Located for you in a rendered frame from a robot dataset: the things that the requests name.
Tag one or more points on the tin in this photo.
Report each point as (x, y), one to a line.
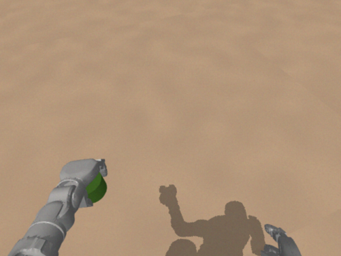
(97, 188)

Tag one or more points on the right robot hand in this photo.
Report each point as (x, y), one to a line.
(286, 245)

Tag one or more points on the left robot arm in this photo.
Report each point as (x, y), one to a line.
(47, 232)

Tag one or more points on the left robot hand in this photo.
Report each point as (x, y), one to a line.
(84, 170)

